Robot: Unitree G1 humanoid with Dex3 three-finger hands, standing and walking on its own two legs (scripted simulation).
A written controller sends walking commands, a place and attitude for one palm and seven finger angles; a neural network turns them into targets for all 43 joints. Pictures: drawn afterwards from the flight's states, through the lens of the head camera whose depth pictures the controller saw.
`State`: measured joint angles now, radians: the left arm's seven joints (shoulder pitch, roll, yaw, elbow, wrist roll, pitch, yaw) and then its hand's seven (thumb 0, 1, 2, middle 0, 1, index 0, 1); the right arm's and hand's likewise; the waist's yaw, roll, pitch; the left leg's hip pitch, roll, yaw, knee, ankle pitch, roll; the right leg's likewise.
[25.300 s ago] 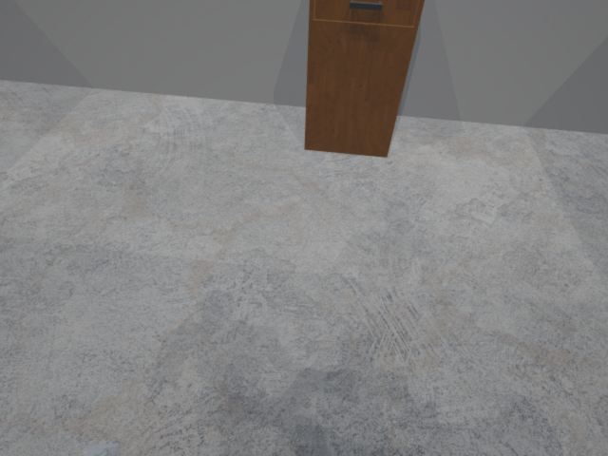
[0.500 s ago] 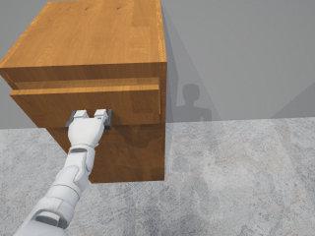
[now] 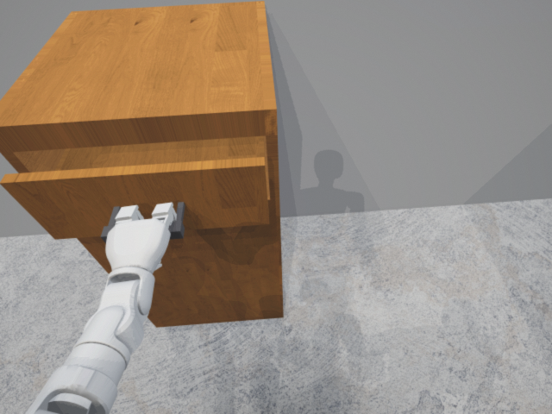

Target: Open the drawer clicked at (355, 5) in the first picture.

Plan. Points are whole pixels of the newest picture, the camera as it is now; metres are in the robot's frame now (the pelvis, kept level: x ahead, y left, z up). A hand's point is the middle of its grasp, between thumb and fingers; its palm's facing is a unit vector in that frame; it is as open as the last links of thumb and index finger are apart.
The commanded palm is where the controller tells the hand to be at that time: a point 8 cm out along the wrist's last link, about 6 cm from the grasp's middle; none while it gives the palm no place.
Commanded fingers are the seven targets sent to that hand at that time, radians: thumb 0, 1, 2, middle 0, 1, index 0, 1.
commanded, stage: pull the drawer open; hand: left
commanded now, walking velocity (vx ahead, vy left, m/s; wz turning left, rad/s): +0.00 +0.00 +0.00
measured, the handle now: (146, 221) +0.42 +0.23 +0.02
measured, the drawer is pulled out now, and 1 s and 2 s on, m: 0.07 0.30 0.30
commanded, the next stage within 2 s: open the thumb to release the handle in 1.24 s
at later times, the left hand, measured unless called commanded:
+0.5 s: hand (139, 337) +0.24 +0.20 +0.00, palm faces +0.00 -0.12 -0.99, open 5.7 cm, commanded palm +0.19 +0.21 +0.06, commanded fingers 0.00 0.90 0.90 -0.40 -1.35 -0.40 -1.35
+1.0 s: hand out of the picture +0.13 +0.19 +0.00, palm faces -0.03 -0.12 -0.99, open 5.7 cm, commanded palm +0.09 +0.20 +0.06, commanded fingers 0.00 0.90 0.90 -0.40 -1.35 -0.40 -1.35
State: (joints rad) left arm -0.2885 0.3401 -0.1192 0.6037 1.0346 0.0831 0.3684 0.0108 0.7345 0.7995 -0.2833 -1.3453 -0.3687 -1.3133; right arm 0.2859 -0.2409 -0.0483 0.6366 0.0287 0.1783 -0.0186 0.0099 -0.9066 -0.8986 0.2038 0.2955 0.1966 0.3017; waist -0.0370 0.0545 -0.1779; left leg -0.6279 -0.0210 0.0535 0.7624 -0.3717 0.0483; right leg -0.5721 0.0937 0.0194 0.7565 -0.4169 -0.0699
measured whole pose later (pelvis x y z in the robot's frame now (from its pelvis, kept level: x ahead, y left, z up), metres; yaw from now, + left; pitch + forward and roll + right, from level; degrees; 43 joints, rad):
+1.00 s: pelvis -0.01 -0.03 -0.01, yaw +0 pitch +9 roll +2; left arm 0.64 0.35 -0.09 -0.17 1.03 -0.03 0.43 0.02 0.71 0.79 -0.26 -1.35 -0.41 -1.29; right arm 0.15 -0.24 -0.01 0.55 -0.03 0.11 0.05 0.01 -0.91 -0.90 0.20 0.30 0.20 0.30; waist 0.06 0.06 -0.14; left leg -0.59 -0.02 0.05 0.85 -0.41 0.01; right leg -0.55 0.10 0.01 0.88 -0.48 -0.11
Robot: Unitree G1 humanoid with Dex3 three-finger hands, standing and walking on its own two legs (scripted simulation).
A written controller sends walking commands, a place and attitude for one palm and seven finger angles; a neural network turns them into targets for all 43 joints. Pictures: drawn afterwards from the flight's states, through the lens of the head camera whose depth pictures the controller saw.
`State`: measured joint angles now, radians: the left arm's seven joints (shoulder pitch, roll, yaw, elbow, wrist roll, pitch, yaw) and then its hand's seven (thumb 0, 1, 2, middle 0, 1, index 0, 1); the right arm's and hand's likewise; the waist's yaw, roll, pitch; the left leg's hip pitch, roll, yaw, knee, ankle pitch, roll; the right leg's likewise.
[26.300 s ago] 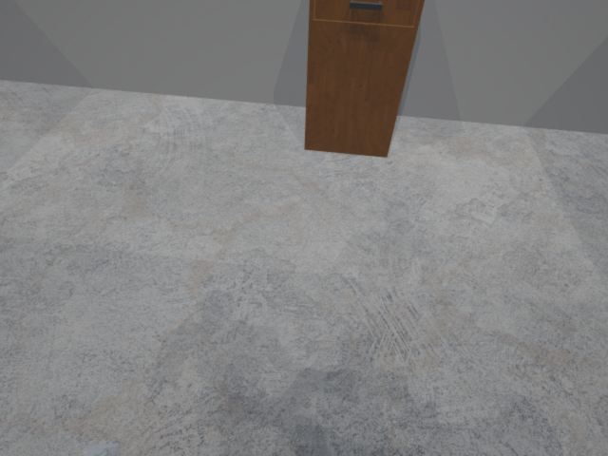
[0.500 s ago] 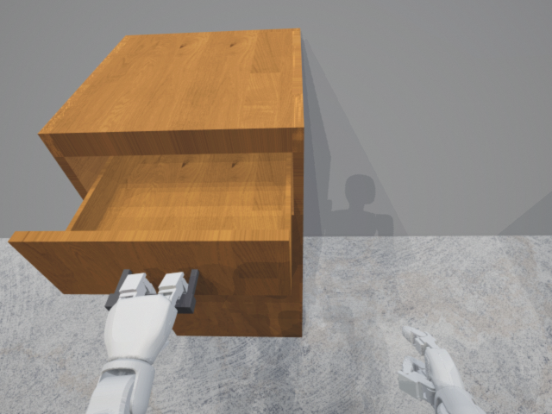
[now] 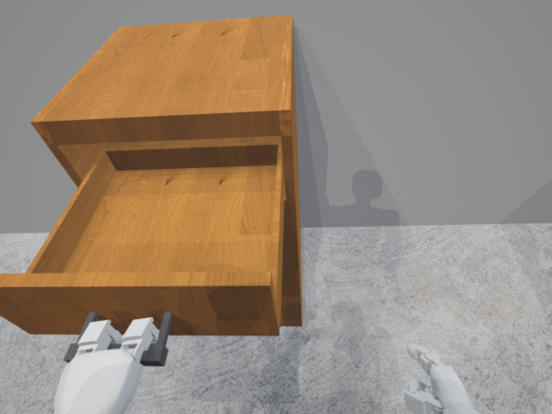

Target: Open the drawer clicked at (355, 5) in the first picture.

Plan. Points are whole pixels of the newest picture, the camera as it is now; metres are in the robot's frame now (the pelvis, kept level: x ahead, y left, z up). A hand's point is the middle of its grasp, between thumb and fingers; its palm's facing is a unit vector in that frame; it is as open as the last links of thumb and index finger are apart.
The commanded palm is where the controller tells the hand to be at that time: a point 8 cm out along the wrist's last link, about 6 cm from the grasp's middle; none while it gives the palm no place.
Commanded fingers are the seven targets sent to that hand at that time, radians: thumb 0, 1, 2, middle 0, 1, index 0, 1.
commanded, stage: pull the drawer open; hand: left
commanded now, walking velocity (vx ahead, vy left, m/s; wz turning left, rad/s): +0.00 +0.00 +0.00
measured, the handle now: (123, 337) +0.21 +0.24 +0.03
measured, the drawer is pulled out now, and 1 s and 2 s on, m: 0.30 0.30 0.30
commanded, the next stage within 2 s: open the thumb to release the handle in 0.24 s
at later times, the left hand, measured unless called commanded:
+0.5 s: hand (118, 389) +0.15 +0.23 +0.01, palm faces +0.01 -0.10 -1.00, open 6.0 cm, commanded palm +0.12 +0.22 +0.07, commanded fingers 0.00 0.27 0.63 -0.35 -1.28 -0.35 -1.28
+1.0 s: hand (119, 395) +0.14 +0.22 +0.01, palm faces +0.02 -0.13 -0.99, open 13.5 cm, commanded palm +0.12 +0.22 +0.06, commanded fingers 0.00 -0.50 0.30 -0.30 -1.20 -0.30 -1.20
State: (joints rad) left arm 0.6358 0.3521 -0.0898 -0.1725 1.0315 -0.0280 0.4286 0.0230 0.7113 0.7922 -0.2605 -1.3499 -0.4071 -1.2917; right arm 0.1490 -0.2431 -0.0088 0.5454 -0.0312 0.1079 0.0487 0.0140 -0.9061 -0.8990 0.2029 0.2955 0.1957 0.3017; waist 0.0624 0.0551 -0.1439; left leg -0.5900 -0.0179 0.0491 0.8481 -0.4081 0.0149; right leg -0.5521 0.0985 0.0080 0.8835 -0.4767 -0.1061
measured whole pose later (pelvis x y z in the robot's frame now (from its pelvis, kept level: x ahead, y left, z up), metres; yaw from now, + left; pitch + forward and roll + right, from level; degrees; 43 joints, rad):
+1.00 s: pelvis +0.00 +0.00 -0.01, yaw +1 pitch +10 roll +1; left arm 0.66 0.34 -0.07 -0.20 1.03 -0.05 0.46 0.00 -0.44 0.32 -0.25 -1.19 -0.33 -1.21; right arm 0.15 -0.25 -0.01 0.52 -0.04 0.10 0.06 0.01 -0.91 -0.90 0.20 0.30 0.20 0.30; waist 0.08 0.05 -0.17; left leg -0.66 -0.03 0.03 0.91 -0.43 0.02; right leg -0.61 0.09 -0.01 0.93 -0.50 -0.10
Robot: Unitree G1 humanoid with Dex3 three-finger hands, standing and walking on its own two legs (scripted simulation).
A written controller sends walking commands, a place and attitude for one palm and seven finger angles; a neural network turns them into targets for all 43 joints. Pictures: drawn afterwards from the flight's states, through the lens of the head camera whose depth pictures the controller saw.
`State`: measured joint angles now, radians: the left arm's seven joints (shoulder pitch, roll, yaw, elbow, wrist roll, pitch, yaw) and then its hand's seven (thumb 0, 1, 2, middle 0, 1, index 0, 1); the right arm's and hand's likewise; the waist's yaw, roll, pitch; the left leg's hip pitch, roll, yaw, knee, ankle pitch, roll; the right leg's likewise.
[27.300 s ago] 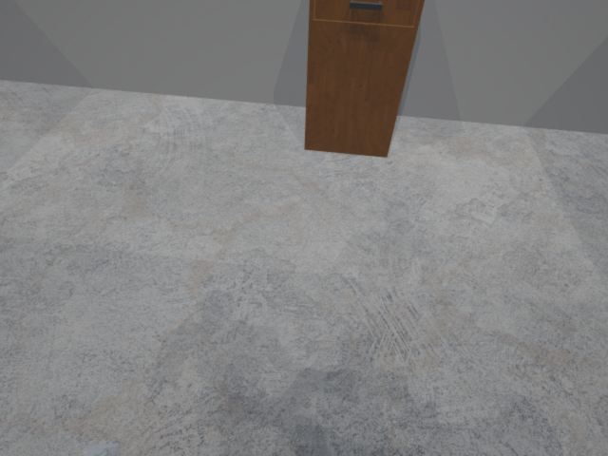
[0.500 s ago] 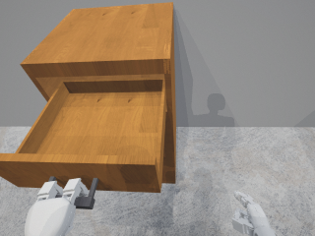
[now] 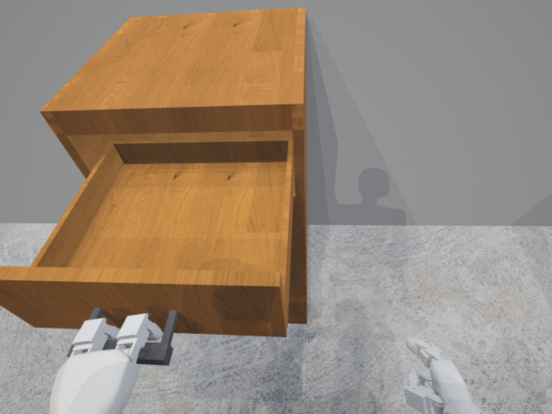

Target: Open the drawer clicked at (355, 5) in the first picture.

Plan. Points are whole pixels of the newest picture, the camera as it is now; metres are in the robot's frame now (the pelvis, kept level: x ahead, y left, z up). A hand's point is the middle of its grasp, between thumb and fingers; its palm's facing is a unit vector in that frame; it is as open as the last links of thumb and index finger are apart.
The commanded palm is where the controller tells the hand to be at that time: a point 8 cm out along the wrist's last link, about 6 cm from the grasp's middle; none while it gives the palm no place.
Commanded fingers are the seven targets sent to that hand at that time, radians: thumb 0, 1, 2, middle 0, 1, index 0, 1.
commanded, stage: lift the hand off the handle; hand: left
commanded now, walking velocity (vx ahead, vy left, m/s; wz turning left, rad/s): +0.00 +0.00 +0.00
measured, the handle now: (127, 334) +0.21 +0.23 +0.04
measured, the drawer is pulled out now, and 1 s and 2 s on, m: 0.30 0.30 0.30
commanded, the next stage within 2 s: draw the hand back to the body in 1.54 s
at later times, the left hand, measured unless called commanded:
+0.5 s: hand (121, 379) +0.15 +0.21 +0.04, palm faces +0.03 -0.13 -0.99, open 13.8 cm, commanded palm +0.13 +0.21 +0.11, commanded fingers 0.00 -0.50 0.30 -0.30 -1.20 -0.30 -1.20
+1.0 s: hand (89, 353) +0.16 +0.22 +0.11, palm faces +0.08 -0.14 -0.99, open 13.8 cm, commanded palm +0.13 +0.22 +0.18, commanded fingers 0.00 -0.50 0.30 -0.30 -1.20 -0.30 -1.20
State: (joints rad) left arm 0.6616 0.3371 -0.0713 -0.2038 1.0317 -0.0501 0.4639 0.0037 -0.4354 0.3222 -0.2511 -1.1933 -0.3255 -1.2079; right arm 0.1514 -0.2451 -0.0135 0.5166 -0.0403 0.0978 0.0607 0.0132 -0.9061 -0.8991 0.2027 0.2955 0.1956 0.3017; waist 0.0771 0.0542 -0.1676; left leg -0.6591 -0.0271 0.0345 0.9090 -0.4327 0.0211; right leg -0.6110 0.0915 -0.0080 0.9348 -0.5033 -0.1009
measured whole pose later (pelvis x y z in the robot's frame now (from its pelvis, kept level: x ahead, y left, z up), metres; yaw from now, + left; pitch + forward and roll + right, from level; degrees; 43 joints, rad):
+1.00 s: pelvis +0.00 +0.01 +0.03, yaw -1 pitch +3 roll +0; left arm 0.63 0.43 -0.06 -0.45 0.92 0.05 0.23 0.00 -0.49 0.30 -0.32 -1.20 -0.32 -1.20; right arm 0.14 -0.25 0.02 0.52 0.00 0.10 0.04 0.01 -0.91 -0.90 0.20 0.30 0.20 0.30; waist 0.11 0.10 -0.12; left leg -0.40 -0.02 0.03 0.70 -0.35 0.03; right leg -0.34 0.10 0.01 0.68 -0.39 -0.09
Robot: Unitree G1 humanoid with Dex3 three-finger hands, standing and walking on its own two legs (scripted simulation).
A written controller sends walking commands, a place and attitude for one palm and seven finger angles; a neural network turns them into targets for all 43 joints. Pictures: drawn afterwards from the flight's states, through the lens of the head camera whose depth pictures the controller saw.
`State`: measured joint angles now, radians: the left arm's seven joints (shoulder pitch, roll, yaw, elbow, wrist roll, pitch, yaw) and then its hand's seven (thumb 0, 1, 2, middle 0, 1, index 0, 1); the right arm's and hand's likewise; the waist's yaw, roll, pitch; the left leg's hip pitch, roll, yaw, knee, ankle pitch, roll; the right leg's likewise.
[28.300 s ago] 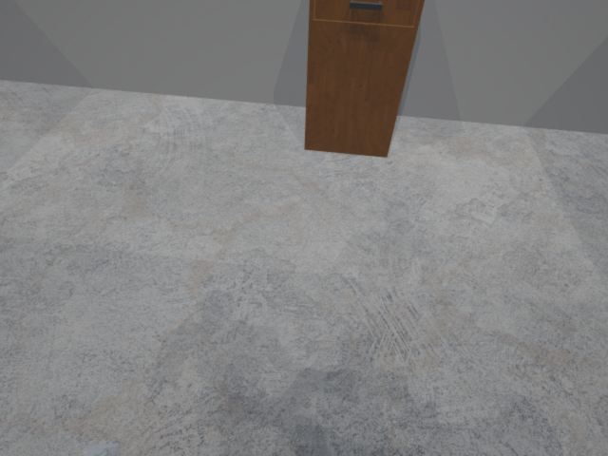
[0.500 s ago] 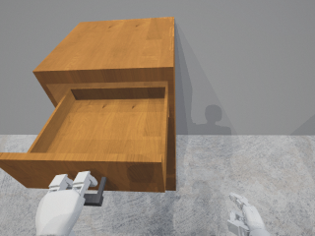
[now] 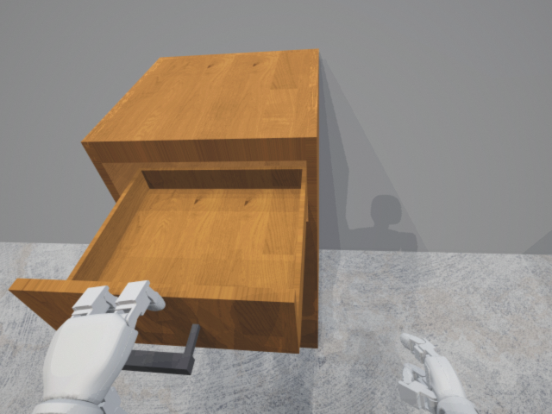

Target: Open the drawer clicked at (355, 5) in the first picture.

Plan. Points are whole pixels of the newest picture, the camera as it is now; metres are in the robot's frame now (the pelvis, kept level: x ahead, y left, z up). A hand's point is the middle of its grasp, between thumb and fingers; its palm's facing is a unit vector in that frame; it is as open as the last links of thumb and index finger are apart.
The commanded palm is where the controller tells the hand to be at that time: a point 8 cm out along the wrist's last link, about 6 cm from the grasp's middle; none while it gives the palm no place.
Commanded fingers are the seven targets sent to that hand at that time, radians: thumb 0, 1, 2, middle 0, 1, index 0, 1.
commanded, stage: lift the hand off the handle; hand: left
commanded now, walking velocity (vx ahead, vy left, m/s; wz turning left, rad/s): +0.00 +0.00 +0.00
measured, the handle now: (153, 345) +0.20 +0.22 +0.01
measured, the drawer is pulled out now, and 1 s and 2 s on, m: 0.30 0.30 0.30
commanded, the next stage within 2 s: draw the hand back to the body in 0.54 s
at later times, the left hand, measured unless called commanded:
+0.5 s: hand (102, 324) +0.17 +0.22 +0.15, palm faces +0.15 -0.17 -0.97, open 13.8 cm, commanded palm +0.12 +0.21 +0.21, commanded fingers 0.00 -0.50 0.30 -0.30 -1.20 -0.30 -1.20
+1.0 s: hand (95, 335) +0.16 +0.22 +0.14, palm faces +0.09 -0.15 -0.99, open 13.8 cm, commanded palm +0.12 +0.23 +0.21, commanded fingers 0.00 -0.50 0.30 -0.30 -1.20 -0.30 -1.20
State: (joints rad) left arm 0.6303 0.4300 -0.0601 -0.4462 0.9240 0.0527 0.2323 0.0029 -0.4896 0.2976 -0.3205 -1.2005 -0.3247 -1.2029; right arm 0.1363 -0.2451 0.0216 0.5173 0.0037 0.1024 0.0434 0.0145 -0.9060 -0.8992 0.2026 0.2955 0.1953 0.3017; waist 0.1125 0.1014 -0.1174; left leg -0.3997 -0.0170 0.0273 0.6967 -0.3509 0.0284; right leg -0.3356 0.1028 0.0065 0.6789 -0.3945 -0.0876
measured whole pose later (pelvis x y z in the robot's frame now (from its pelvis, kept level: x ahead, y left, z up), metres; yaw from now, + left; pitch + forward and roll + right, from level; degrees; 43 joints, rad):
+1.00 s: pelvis -0.01 +0.02 +0.01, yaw +0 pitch -1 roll -1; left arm 0.54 0.51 -0.02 -0.62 0.84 0.13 0.01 0.00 -0.49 0.30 -0.32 -1.20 -0.32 -1.20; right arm 0.13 -0.26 0.06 0.49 0.04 0.13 0.05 0.02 -0.91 -0.90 0.20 0.30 0.20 0.30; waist 0.11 0.13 -0.06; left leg -0.27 -0.03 0.03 0.58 -0.28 0.05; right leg -0.20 0.09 0.02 0.54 -0.31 -0.06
